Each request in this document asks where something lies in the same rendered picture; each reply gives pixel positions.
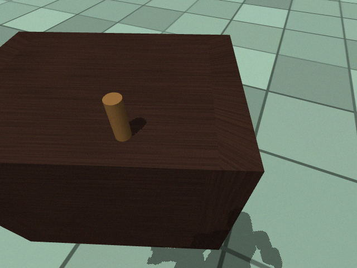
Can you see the can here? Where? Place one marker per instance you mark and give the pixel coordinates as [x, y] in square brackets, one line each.
[116, 112]

